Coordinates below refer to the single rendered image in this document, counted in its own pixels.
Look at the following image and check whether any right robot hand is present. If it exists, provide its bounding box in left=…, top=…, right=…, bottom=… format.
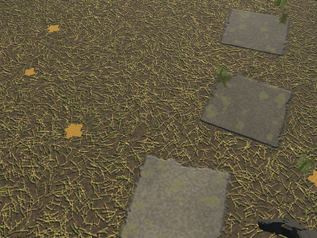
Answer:
left=258, top=217, right=317, bottom=238

